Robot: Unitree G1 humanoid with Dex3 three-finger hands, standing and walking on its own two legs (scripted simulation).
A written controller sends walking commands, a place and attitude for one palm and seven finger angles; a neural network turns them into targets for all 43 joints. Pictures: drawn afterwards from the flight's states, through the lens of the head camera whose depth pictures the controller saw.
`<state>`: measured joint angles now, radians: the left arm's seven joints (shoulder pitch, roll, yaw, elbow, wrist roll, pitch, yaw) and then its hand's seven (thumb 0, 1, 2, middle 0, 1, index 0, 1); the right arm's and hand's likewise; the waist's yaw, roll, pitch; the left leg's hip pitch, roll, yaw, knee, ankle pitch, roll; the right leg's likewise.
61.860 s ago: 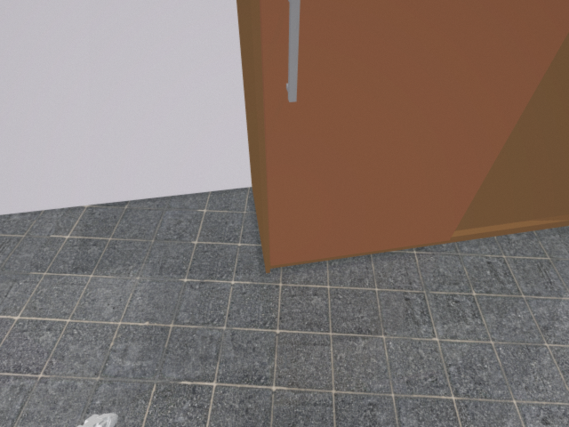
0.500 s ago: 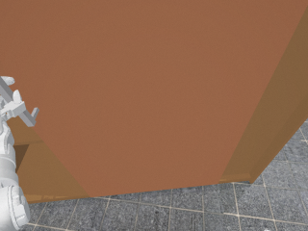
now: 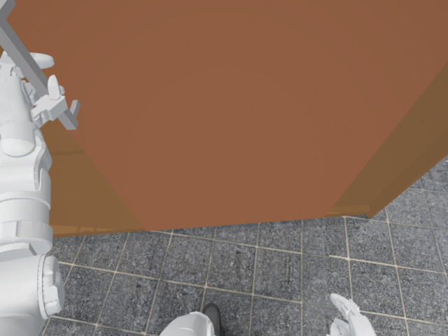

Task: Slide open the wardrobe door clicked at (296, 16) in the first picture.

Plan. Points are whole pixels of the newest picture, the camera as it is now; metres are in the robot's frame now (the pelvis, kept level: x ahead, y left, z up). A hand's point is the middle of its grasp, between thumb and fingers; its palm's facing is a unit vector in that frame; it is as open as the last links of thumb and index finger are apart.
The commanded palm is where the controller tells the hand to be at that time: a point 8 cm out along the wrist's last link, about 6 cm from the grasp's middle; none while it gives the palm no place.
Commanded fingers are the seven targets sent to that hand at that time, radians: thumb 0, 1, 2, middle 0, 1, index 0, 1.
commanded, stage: stop walking and hold the door there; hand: left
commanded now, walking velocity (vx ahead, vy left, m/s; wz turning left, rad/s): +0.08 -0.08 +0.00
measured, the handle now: (43, 73) +0.48 +0.34 +0.17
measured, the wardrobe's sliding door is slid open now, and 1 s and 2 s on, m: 0.55 0.55 0.55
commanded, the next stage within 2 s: loosen the grip on the handle in 0.60 s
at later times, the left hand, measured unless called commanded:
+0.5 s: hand (59, 99) +0.44 +0.30 +0.15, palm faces +0.48 -0.84 -0.25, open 5.8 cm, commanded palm +0.40 +0.31 +0.14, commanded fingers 0.00 0.90 0.90 -0.45 -1.40 -0.45 -1.40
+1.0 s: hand (57, 97) +0.44 +0.30 +0.16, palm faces +0.46 -0.86 -0.21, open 10.4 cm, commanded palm +0.39 +0.33 +0.15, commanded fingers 0.00 -0.55 0.20 -0.37 -1.30 -0.37 -1.30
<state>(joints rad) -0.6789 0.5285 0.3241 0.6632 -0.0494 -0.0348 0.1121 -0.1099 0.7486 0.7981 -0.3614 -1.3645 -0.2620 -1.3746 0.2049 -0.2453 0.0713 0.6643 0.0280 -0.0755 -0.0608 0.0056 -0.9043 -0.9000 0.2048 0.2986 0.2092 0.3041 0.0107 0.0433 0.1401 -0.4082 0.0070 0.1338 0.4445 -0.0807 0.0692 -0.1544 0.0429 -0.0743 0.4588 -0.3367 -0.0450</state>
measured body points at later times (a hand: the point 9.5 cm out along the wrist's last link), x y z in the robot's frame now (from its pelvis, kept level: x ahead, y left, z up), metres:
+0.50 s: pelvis +0.02 -0.02 +0.00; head +0.04 -0.02 +0.45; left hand +0.41 +0.34 +0.17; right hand +0.11 -0.29 -0.11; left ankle +0.10 +0.07 -0.73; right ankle -0.07 -0.09 -0.73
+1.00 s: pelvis -0.02 -0.01 -0.01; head +0.02 +0.00 +0.44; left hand +0.41 +0.35 +0.17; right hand +0.06 -0.30 -0.11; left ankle +0.10 +0.07 -0.73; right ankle -0.07 -0.09 -0.73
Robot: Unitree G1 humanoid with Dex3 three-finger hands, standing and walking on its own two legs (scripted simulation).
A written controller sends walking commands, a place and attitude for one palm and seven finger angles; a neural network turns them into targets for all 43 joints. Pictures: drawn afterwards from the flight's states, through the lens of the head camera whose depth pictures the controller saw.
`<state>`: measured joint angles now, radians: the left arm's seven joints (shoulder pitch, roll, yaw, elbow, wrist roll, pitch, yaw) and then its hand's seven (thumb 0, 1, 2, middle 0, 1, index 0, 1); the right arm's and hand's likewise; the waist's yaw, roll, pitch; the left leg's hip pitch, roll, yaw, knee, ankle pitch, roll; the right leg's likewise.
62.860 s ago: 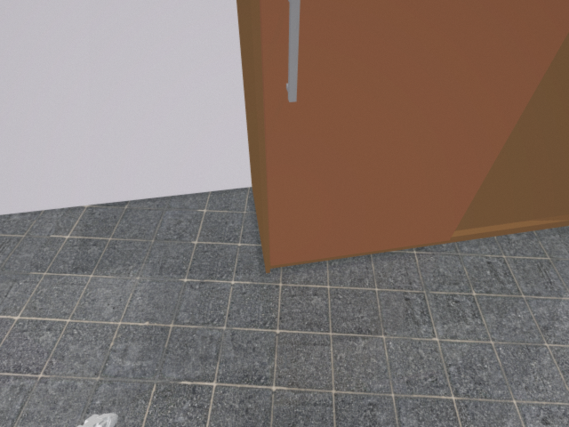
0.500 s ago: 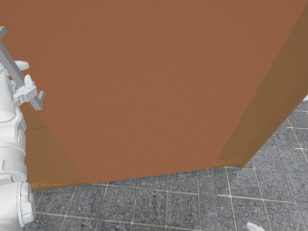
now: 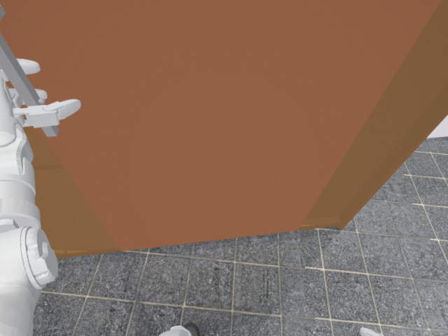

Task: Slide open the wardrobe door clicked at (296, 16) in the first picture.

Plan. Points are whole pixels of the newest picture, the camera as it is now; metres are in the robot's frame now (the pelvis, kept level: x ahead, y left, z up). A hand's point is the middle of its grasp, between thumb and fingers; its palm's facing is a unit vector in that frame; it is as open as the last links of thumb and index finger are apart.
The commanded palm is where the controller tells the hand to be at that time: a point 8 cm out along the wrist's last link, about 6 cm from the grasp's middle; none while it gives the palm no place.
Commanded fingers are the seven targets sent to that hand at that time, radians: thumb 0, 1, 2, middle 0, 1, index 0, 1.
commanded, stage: loosen the grip on the handle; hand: left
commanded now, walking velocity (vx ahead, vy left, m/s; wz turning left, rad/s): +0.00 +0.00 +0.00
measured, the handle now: (27, 79) +0.50 +0.35 +0.18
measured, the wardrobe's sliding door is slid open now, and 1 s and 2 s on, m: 0.55 0.55 0.55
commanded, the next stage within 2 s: slip the hand off the handle in 0.28 s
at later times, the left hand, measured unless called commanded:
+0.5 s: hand (31, 103) +0.46 +0.34 +0.16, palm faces +0.46 -0.85 -0.24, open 14.4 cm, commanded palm +0.41 +0.38 +0.17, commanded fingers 0.00 -0.55 0.20 -0.25 -1.15 -0.25 -1.15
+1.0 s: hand out of the picture +0.44 +0.41 +0.16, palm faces +0.50 -0.83 -0.26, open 14.7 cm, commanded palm +0.40 +0.43 +0.17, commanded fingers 0.00 -0.55 0.20 -0.25 -1.15 -0.25 -1.15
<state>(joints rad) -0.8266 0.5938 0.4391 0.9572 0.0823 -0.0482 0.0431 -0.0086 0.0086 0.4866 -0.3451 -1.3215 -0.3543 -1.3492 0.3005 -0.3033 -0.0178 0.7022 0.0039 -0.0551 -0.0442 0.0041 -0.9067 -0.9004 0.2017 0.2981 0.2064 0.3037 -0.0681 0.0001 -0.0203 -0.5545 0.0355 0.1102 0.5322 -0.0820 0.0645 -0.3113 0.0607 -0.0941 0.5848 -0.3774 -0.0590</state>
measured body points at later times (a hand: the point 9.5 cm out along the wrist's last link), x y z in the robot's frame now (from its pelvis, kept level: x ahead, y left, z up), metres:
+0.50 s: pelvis +0.00 +0.02 +0.00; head +0.04 +0.04 +0.45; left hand +0.43 +0.38 +0.17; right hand +0.06 -0.25 -0.11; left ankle +0.12 +0.09 -0.72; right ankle -0.05 -0.08 -0.72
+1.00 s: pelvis +0.00 +0.03 -0.01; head +0.06 +0.06 +0.44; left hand +0.41 +0.45 +0.18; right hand +0.06 -0.25 -0.10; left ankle +0.12 +0.09 -0.72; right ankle -0.05 -0.08 -0.72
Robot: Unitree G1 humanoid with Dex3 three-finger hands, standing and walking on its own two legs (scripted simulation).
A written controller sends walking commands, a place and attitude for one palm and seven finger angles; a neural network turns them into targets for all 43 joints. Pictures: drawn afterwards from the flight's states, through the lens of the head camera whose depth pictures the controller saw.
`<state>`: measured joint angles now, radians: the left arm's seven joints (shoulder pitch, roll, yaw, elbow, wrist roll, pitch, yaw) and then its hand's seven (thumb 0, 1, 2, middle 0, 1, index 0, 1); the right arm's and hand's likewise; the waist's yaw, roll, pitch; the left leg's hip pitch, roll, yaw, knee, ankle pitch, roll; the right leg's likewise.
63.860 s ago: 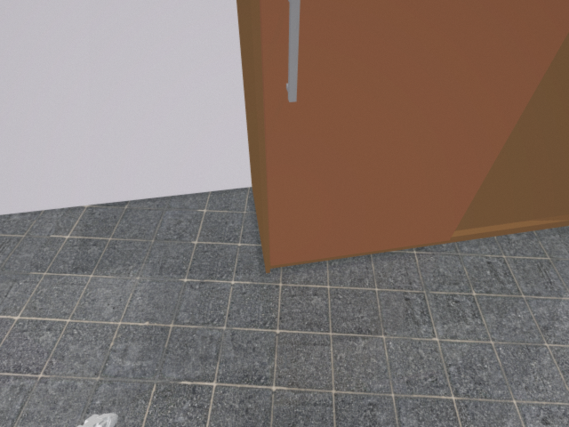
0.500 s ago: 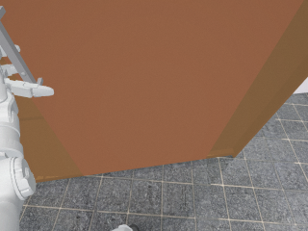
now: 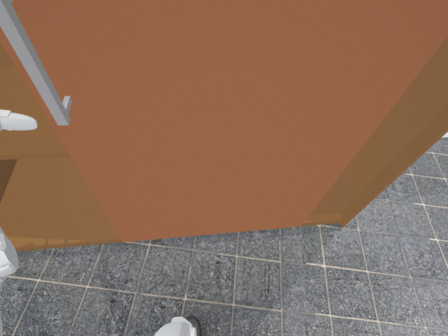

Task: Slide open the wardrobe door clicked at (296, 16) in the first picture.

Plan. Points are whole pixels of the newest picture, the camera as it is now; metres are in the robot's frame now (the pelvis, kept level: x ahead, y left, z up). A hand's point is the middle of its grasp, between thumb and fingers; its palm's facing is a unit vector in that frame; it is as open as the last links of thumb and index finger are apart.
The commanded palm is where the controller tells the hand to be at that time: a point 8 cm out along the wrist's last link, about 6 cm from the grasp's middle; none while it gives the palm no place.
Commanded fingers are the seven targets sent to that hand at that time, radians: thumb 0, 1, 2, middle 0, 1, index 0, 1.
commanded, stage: slip the hand off the handle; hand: left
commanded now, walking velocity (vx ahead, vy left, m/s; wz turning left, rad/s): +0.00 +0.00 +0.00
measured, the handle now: (40, 64) +0.50 +0.31 +0.18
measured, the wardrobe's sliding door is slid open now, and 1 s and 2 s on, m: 0.55 0.55 0.55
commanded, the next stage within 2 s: draw the hand back to the body in 0.66 s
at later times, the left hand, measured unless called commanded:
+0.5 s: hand out of the picture +0.36 +0.37 +0.17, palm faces +0.49 -0.84 -0.23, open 14.7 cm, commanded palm +0.31 +0.39 +0.18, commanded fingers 0.00 -0.55 0.20 -0.25 -1.15 -0.25 -1.15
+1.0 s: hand out of the picture +0.32 +0.31 +0.18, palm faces +0.08 -1.00 -0.03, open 14.7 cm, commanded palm +0.27 +0.36 +0.18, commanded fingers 0.00 -0.55 0.20 -0.25 -1.15 -0.25 -1.15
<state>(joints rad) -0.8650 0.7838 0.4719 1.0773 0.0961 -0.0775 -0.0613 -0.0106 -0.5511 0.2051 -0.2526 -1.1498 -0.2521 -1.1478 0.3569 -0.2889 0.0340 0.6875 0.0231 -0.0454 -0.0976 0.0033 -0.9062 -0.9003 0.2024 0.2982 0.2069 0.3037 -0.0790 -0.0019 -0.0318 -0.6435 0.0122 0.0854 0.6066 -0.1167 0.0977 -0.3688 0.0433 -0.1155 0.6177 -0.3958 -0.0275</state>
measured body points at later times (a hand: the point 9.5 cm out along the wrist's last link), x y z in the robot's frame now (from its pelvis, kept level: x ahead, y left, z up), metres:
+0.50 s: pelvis -0.01 +0.00 +0.00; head +0.01 +0.01 +0.45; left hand +0.33 +0.41 +0.18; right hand +0.11 -0.26 -0.09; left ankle +0.11 +0.06 -0.72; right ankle -0.05 -0.10 -0.72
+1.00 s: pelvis +0.00 -0.01 +0.01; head -0.02 +0.00 +0.46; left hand +0.31 +0.36 +0.18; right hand +0.14 -0.26 -0.06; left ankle +0.11 +0.06 -0.72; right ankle -0.05 -0.10 -0.72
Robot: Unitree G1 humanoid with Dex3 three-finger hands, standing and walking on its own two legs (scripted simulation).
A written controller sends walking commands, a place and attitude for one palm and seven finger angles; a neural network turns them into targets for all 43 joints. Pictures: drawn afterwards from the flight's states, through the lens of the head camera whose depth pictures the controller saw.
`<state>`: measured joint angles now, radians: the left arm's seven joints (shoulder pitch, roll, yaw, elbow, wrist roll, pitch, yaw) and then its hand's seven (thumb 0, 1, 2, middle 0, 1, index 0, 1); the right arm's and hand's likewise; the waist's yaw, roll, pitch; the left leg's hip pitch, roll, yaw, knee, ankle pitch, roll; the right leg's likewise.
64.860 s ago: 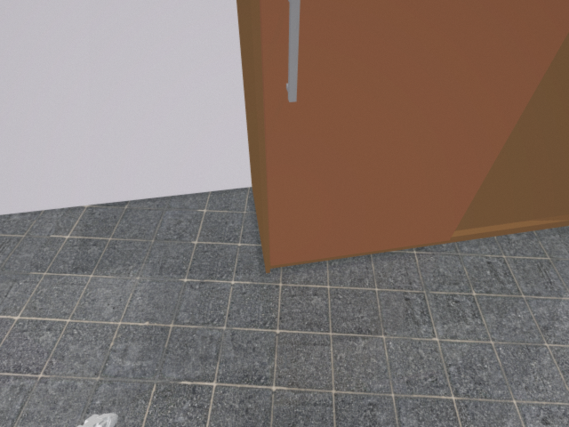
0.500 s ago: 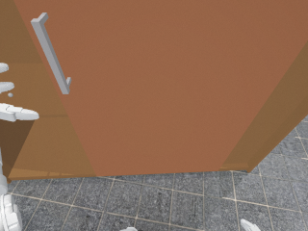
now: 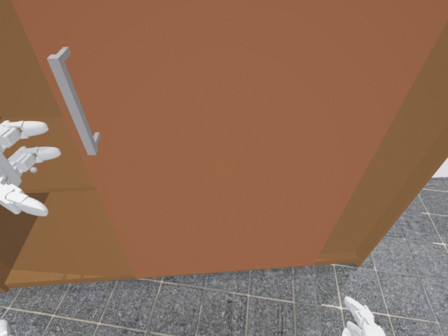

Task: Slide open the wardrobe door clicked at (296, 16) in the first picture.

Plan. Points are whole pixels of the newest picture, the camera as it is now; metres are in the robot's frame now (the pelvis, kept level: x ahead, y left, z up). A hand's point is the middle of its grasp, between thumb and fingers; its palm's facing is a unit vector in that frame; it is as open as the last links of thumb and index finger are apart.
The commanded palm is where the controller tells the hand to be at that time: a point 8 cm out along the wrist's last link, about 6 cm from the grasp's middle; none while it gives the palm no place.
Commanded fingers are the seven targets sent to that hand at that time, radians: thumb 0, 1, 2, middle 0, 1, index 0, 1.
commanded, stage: draw the hand back to the body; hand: left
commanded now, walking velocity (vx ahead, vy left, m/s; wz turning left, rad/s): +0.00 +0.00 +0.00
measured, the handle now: (79, 105) +0.50 +0.34 +0.18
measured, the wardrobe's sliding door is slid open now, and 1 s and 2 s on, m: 0.55 0.55 0.55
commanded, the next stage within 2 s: step back with the hand held close in 1.36 s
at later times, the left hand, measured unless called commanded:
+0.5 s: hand (19, 211) +0.23 +0.31 +0.17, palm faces +0.46 -0.83 -0.31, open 13.5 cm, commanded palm +0.19 +0.34 +0.18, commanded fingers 0.00 0.07 0.50 -0.23 -0.79 -0.23 -0.79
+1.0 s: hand (52, 232) +0.20 +0.24 +0.17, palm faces +0.38 -0.85 -0.36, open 8.6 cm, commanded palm +0.16 +0.29 +0.19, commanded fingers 0.00 0.90 0.90 -0.20 -0.30 -0.20 -0.30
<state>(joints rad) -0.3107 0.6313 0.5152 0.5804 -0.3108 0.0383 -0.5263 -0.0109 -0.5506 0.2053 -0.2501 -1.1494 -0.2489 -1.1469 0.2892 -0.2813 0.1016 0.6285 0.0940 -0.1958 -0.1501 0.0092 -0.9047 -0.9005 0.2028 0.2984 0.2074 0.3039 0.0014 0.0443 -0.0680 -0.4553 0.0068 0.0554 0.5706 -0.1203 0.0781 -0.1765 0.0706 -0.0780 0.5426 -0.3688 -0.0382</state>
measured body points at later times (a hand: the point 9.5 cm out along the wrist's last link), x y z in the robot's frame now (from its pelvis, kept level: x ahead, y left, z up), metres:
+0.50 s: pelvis -0.01 +0.01 +0.01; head -0.02 +0.00 +0.46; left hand +0.20 +0.35 +0.19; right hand +0.20 -0.20 -0.05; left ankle +0.11 +0.07 -0.72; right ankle -0.05 -0.10 -0.72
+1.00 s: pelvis +0.01 +0.00 +0.01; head -0.03 -0.02 +0.46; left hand +0.18 +0.29 +0.19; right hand +0.17 -0.24 -0.06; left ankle +0.11 +0.06 -0.73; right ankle -0.05 -0.10 -0.72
